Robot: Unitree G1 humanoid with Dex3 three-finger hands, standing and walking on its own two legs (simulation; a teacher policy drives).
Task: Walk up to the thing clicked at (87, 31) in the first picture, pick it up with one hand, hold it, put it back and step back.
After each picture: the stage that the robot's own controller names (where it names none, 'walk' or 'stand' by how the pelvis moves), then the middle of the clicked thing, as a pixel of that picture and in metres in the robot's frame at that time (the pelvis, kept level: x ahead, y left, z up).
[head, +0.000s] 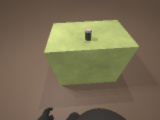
stand; (88, 34) +0.80 +0.07 +0.04
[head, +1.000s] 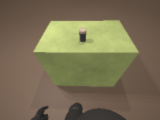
walk; (82, 35) +0.71 +0.15 +0.06
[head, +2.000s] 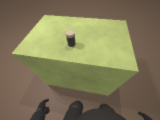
stand; (70, 38) +0.56 +0.20 +0.08
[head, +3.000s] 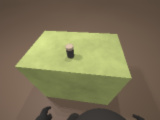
stand; (70, 51) +0.54 +0.21 +0.04
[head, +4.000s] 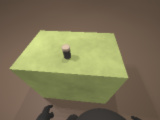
stand; (66, 52) +0.52 +0.23 +0.03
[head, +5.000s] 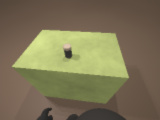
stand; (67, 51) +0.54 +0.23 +0.03
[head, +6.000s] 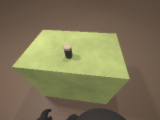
stand; (68, 51) +0.53 +0.22 +0.03
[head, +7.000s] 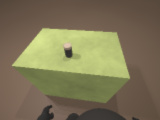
rise first; (68, 50) +0.53 +0.22 +0.03
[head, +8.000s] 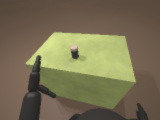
rise first; (74, 52) +0.55 +0.21 +0.04
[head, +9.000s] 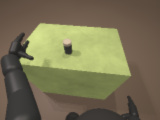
go down; (67, 47) +0.55 +0.19 +0.04
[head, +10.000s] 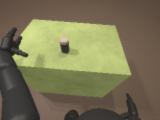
go down; (64, 45) +0.54 +0.19 +0.06
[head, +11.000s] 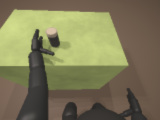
close in; (53, 38) +0.54 +0.22 +0.10
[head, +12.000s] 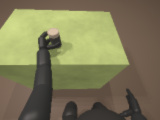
close; (55, 38) +0.53 +0.21 +0.10
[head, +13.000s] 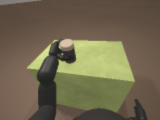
lift; (68, 52) +0.31 +0.15 +0.28
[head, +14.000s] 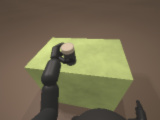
hold; (69, 54) +0.32 +0.15 +0.24
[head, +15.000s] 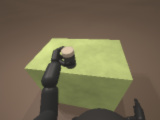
hold; (69, 58) +0.32 +0.15 +0.22
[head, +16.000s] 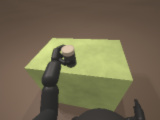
hold; (69, 56) +0.32 +0.15 +0.23
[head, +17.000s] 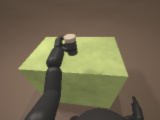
crouch; (71, 45) +0.40 +0.14 +0.24
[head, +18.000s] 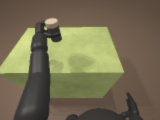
lower; (54, 31) +0.50 +0.20 +0.24
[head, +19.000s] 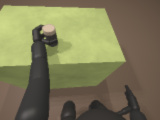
lower; (51, 36) +0.53 +0.20 +0.12
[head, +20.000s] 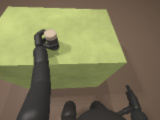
lower; (52, 40) +0.51 +0.20 +0.10
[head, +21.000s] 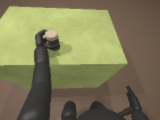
lower; (53, 40) +0.51 +0.20 +0.10
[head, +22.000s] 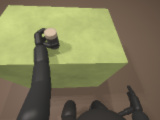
lower; (52, 39) +0.51 +0.20 +0.10
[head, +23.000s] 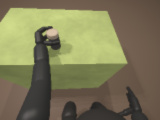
open; (54, 40) +0.52 +0.20 +0.10
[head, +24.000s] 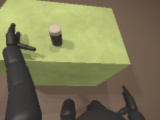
sink last; (56, 36) +0.52 +0.20 +0.10
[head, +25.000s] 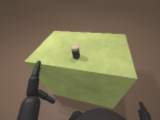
sink last; (75, 52) +0.53 +0.20 +0.07
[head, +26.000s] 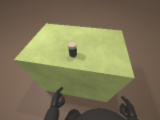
stand; (72, 49) +0.51 +0.19 +0.05
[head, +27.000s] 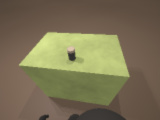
stand; (71, 53) +0.53 +0.20 +0.04
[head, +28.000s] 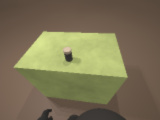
stand; (68, 54) +0.51 +0.22 +0.03
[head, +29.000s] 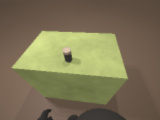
stand; (67, 55) +0.50 +0.22 +0.03
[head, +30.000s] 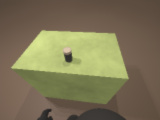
stand; (68, 55) +0.49 +0.22 +0.03
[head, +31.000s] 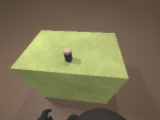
stand; (67, 54) +0.49 +0.22 +0.03
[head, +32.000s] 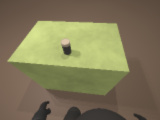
walk; (66, 47) +0.51 +0.23 +0.04
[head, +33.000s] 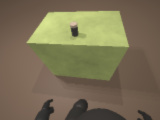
walk; (74, 29) +0.73 +0.21 +0.05
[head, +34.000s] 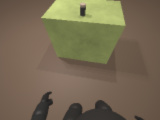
walk; (82, 9) +1.05 +0.16 +0.06
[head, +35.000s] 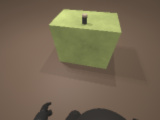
stand; (84, 19) +1.12 +0.16 +0.05
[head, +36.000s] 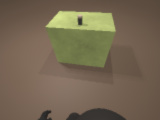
stand; (80, 20) +1.15 +0.20 +0.03
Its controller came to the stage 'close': yes
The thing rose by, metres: 0.22
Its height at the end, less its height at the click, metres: +0.00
